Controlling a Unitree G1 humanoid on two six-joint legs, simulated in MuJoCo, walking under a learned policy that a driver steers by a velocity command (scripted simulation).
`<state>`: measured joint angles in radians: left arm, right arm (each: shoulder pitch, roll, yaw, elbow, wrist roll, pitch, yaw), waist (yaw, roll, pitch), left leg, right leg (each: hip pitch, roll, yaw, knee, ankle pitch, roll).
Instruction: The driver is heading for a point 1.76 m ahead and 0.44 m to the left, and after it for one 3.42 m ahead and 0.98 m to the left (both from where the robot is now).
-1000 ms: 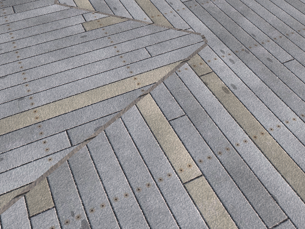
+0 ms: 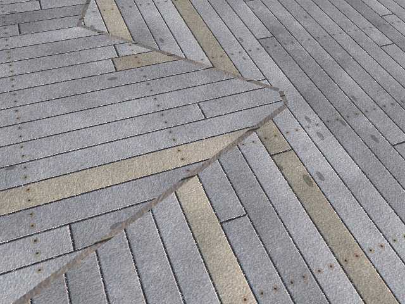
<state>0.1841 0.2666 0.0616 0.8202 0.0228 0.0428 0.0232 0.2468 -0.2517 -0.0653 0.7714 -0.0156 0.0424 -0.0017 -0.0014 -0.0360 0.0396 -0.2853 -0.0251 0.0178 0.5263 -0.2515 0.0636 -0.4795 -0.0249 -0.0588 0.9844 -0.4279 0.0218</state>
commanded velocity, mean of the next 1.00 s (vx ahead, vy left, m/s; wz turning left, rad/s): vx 0.16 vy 0.00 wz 0.48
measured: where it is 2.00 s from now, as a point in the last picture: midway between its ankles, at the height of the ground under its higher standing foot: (103, 285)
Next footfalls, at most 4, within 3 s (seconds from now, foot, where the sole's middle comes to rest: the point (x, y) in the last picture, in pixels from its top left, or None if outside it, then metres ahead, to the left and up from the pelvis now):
0.38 right None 0.06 -0.12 -0.77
0.86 left None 0.04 0.13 -0.77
1.34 right None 0.43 0.15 -0.77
1.90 left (60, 260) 0.61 0.45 -0.77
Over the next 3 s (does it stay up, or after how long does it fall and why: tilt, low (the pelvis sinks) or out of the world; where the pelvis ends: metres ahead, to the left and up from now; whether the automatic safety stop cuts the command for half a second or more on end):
stays up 1.08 0.51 -0.02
